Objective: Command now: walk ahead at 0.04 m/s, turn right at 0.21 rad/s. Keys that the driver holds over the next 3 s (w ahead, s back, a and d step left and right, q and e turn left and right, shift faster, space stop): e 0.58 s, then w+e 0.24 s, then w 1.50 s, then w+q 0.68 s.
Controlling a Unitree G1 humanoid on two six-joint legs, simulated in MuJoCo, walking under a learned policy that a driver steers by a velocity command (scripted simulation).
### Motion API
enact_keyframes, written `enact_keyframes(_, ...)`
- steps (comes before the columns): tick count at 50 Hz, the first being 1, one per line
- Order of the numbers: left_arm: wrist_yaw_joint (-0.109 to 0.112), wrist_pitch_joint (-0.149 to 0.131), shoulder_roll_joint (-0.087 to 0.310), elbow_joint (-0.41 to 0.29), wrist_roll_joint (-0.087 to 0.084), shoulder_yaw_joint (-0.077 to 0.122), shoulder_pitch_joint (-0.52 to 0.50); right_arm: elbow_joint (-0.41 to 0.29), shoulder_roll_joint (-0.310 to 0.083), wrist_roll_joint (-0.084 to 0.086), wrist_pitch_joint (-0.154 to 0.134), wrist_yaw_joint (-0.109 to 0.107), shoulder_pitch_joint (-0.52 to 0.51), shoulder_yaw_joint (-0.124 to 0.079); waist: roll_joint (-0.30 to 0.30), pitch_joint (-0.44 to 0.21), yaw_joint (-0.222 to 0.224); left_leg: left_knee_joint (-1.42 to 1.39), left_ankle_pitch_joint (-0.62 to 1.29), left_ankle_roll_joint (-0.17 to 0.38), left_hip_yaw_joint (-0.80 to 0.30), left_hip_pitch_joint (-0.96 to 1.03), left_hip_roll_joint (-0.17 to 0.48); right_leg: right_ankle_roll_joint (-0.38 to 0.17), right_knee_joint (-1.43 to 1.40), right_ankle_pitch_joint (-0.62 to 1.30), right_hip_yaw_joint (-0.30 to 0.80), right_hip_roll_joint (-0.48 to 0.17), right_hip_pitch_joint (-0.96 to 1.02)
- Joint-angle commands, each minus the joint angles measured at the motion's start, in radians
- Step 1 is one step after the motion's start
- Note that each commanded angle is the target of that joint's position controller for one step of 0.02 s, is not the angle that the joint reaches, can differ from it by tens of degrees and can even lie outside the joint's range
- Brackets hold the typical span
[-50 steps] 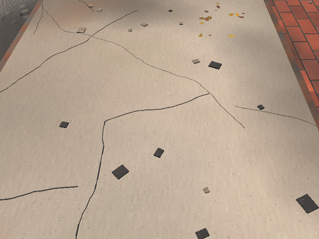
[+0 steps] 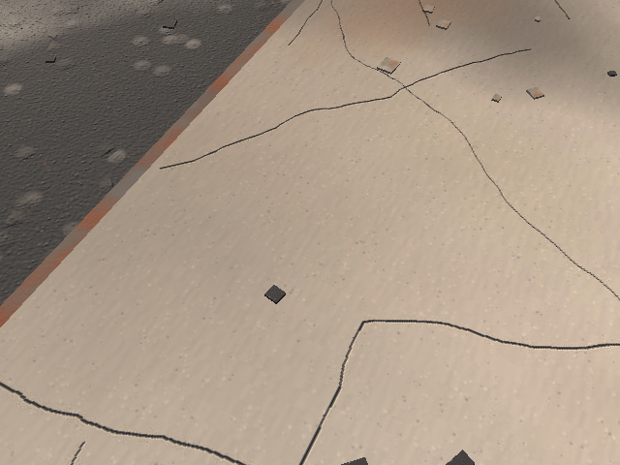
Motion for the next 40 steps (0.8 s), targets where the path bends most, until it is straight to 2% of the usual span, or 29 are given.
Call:
enact_keyframes(1,0.014,-0.001,0.204,-0.088,-0.014,0.058,-0.053,-0.019,-0.092,0.004,-0.011,-0.005,0.107,-0.028,-0.16,-0.179,-0.047,-0.137,0.11,0.019,0.028,0.082,-0.028,-0.177,-0.157,-0.001,0.323,-0.222,0.155)
enact_keyframes(3,0.025,0.013,0.197,-0.095,-0.026,0.06,-0.061,-0.014,-0.09,0.002,-0.018,0.003,0.114,-0.031,-0.155,-0.159,-0.068,-0.274,0.206,0.05,0.048,0.166,-0.035,-0.143,-0.152,-0.111,0.321,-0.193,0.091)
enact_keyframes(4,0.03,0.017,0.187,-0.093,-0.032,0.058,-0.045,-0.017,-0.104,-0.002,-0.021,0.006,0.117,-0.037,-0.141,-0.154,-0.073,-0.33,0.235,0.076,0.04,0.231,-0.013,-0.111,-0.135,-0.179,0.308,-0.168,0.035)
enact_keyframes(5,0.032,0.016,0.163,-0.098,-0.03,0.052,-0.033,-0.022,-0.147,-0.016,-0.023,0.002,0.145,-0.048,-0.082,-0.159,-0.08,-0.37,0.234,0.121,-0.04,0.321,0.098,-0.066,-0.063,-0.259,0.268,-0.13,-0.069)
enact_keyframes(6,0.029,0.009,0.121,-0.132,-0.029,0.044,-0.054,-0.018,-0.221,-0.035,-0.018,-0.002,0.15,-0.066,0.142,-0.12,-0.061,-0.445,0.223,0.224,-0.218,0.31,0.261,-0.007,0.115,-0.372,0.094,-0.008,-0.215)
enact_keyframes(7,0.026,-0.002,0.144,-0.141,-0.024,0.051,-0.051,-0.04,-0.213,-0.056,-0.02,0.0,0.104,-0.067,0.269,-0.106,-0.068,-0.509,0.362,0.329,-0.364,0.24,0.411,0.034,0.355,-0.487,-0.01,0.029,-0.239)
enact_keyframes(8,0.023,-0.002,0.191,-0.122,-0.02,0.072,-0.016,-0.066,-0.162,-0.056,-0.032,-0.005,0.054,-0.05,0.194,-0.107,-0.05,-0.491,0.485,0.343,-0.326,0.231,0.408,0.056,0.54,-0.484,0.026,-0.004,-0.242)
enact_keyframes(9,0.024,0.009,0.195,-0.09,-0.026,0.081,0.042,-0.079,-0.133,-0.04,-0.041,-0.008,-0.005,-0.042,0.139,-0.103,-0.013,-0.46,0.564,0.299,-0.231,0.234,0.354,0.07,0.622,-0.443,0.032,-0.007,-0.246)
enact_keyframes(10,0.03,0.024,0.183,-0.071,-0.024,0.082,0.081,-0.088,-0.121,-0.021,-0.047,-0.008,-0.04,-0.038,0.118,-0.1,0.0,-0.435,0.613,0.265,-0.161,0.26,0.316,0.087,0.677,-0.393,0.028,-0.017,-0.268)
enact_keyframes(11,0.031,0.034,0.162,-0.071,-0.022,0.077,0.085,-0.086,-0.116,-0.011,-0.049,-0.008,-0.039,-0.035,0.117,-0.092,-0.008,-0.422,0.684,0.259,-0.117,0.271,0.306,0.104,0.719,-0.36,0.022,-0.025,-0.288)
enact_keyframes(13,0.024,0.043,0.132,-0.103,-0.029,0.064,0.044,-0.074,-0.124,-0.011,-0.04,-0.009,-0.011,-0.037,0.131,-0.078,-0.027,-0.426,0.709,0.261,-0.039,0.282,0.276,0.128,0.671,-0.301,-0.024,-0.044,-0.293)
enact_keyframes(15,0.012,0.044,0.113,-0.144,-0.032,0.05,-0.016,-0.066,-0.139,-0.012,-0.028,-0.014,0.025,-0.045,0.15,-0.089,-0.062,-0.418,0.689,0.267,-0.006,0.326,0.278,0.139,0.545,-0.268,-0.053,-0.069,-0.273)
enact_keyframes(17,-0.006,0.044,0.103,-0.176,-0.03,0.04,-0.045,-0.066,-0.173,-0.01,-0.019,-0.013,0.035,-0.056,0.169,-0.106,-0.079,-0.411,0.686,0.271,0.02,0.314,0.294,0.13,0.428,-0.273,-0.086,-0.082,-0.187)
enact_keyframes(19,-0.019,0.045,0.125,-0.195,-0.03,0.044,-0.044,-0.066,-0.202,-0.003,-0.016,-0.005,0.039,-0.067,0.181,-0.114,-0.081,-0.399,0.695,0.272,0.032,0.293,0.315,0.109,0.343,-0.282,-0.125,-0.074,-0.104)
enact_keyframes(21,-0.027,0.05,0.145,-0.204,-0.031,0.053,-0.029,-0.064,-0.211,0.01,-0.02,0.003,0.038,-0.071,0.187,-0.109,-0.072,-0.368,0.681,0.258,0.036,0.29,0.332,0.08,0.247,-0.259,-0.147,-0.063,-0.052)
enact_keyframes(23,-0.028,0.053,0.149,-0.191,-0.027,0.063,0.033,-0.06,-0.203,0.03,-0.027,0.008,0.019,-0.07,0.169,-0.113,-0.027,-0.276,0.629,0.202,0.08,0.244,0.313,0.03,0.051,-0.116,-0.172,-0.032,0.082)
enact_keyframes(24,-0.016,0.053,0.182,-0.182,-0.024,0.079,0.076,-0.037,-0.173,0.025,-0.035,0.015,0.075,-0.063,0.099,-0.137,-0.016,-0.167,0.535,0.138,0.138,0.171,0.27,-0.006,-0.042,0.037,-0.124,-0.031,0.222)
enact_keyframes(25,0.003,0.052,0.297,-0.195,-0.021,0.11,0.126,-0.058,-0.121,-0.018,-0.042,0.021,0.088,-0.048,-0.142,-0.19,-0.02,0.12,0.213,0.037,0.23,-0.065,0.176,-0.09,-0.049,0.415,0.171,-0.245,0.439)
enact_keyframes(26,-0.001,0.039,0.358,-0.216,0.008,0.113,0.135,-0.122,-0.088,-0.036,-0.049,0.018,0.015,-0.032,-0.31,-0.23,0.002,0.342,-0.269,-0.017,0.149,-0.304,0.022,-0.327,-0.051,0.638,0.487,-0.47,0.471)
enact_keyframes(27,-0.01,0.02,0.293,-0.213,0.015,0.097,0.149,-0.123,-0.145,-0.017,-0.046,0.016,-0.045,-0.049,-0.154,-0.26,0.057,0.468,-0.248,-0.014,0.031,-0.316,0.049,-0.353,-0.077,0.531,0.431,-0.447,0.442)
enact_keyframes(28,-0.009,0.008,0.267,-0.21,0.01,0.086,0.099,-0.122,-0.152,0.003,-0.04,0.014,-0.048,-0.053,-0.131,-0.199,0.022,0.478,-0.16,0.001,0.02,-0.325,0.064,-0.295,-0.081,0.43,0.332,-0.383,0.383)
enact_keyframes(29,-0.001,0.006,0.246,-0.213,-0.006,0.083,0.042,-0.101,-0.15,-0.001,-0.033,0.004,-0.025,-0.056,-0.08,-0.162,-0.008,0.435,-0.074,0.005,0.015,-0.321,0.077,-0.236,-0.087,0.31,0.273,-0.32,0.329)
enact_keyframes(30,0.006,0.011,0.221,-0.215,-0.025,0.074,0.02,-0.097,-0.167,-0.011,-0.03,-0.001,-0.006,-0.063,-0.084,-0.153,-0.025,0.378,0.0,0.006,0.013,-0.307,0.087,-0.206,-0.115,0.128,0.254,-0.285,0.288)
enact_keyframes(32,0.016,0.015,0.205,-0.223,-0.023,0.066,0.017,-0.097,-0.152,-0.01,-0.037,0.014,0.016,-0.062,-0.127,-0.146,-0.037,0.325,0.119,0.007,0.034,-0.258,0.068,-0.2,-0.188,-0.249,0.265,-0.233,0.219)
enact_keyframes(33,0.019,0.012,0.204,-0.228,-0.019,0.064,0.02,-0.102,-0.143,-0.004,-0.045,0.021,0.01,-0.059,-0.145,-0.131,-0.033,0.266,0.146,0.007,0.038,-0.263,0.061,-0.204,-0.218,-0.356,0.285,-0.228,0.21)
enact_keyframes(35,0.026,0.004,0.212,-0.226,-0.017,0.066,0.036,-0.113,-0.13,0.0,-0.066,0.029,-0.028,-0.052,-0.155,-0.099,-0.019,0.123,0.172,0.006,0.033,-0.25,0.048,-0.204,-0.237,-0.393,0.306,-0.226,0.202)
enact_keyframes(37,0.029,-0.002,0.229,-0.219,-0.02,0.073,0.058,-0.119,-0.116,0.0,-0.087,0.038,-0.054,-0.045,-0.151,-0.093,-0.005,-0.004,0.188,0.005,0.029,-0.21,0.034,-0.203,-0.223,-0.37,0.312,-0.224,0.2)
enact_keyframes(40,0.023,-0.006,0.247,-0.214,-0.026,0.078,0.081,-0.125,-0.117,0.009,-0.112,0.054,-0.069,-0.043,-0.152,-0.084,0.006,-0.127,0.169,0.013,0.034,-0.124,0.01,-0.204,-0.199,-0.388,0.344,-0.218,0.16)
Next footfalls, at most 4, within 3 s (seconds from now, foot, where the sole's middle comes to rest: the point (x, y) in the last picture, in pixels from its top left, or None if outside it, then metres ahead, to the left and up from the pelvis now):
0.10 left None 0.06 0.14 -0.77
0.48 right None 0.05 -0.13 -0.77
0.92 left None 0.22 0.04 -0.77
1.38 right None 0.32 -0.34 -0.77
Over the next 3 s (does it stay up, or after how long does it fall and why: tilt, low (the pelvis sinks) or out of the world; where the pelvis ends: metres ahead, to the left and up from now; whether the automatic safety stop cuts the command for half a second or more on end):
stays up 1.01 -0.62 -0.02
